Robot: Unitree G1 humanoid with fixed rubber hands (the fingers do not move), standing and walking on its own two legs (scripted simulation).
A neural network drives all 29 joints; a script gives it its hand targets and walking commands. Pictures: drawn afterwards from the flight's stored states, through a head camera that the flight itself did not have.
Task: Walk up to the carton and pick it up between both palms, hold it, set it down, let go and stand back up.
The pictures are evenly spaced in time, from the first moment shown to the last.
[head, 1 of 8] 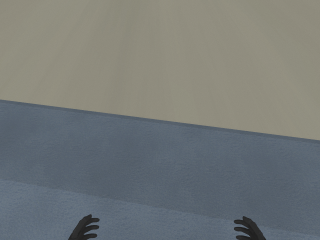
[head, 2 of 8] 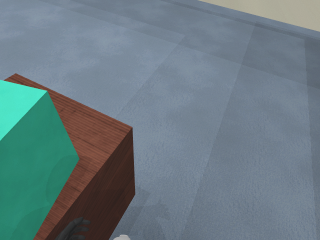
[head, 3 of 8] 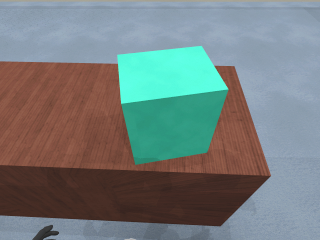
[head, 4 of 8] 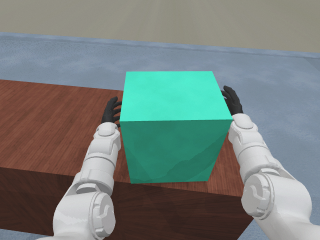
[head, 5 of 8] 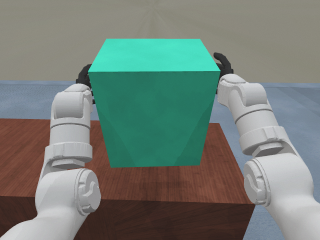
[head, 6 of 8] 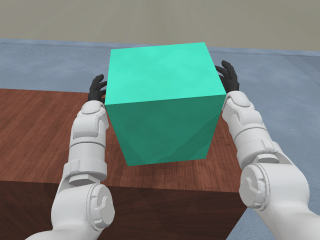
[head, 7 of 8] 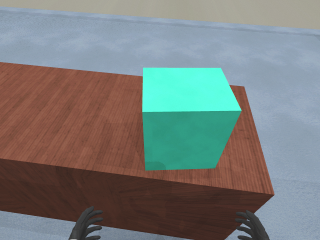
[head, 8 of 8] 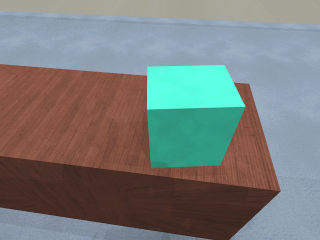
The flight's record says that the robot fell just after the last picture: no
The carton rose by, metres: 0.27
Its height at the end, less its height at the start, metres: +0.00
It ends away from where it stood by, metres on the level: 0.01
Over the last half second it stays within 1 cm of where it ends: yes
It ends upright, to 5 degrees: yes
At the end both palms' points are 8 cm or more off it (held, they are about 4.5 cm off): yes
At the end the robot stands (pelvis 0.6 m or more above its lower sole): yes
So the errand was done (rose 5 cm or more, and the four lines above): yes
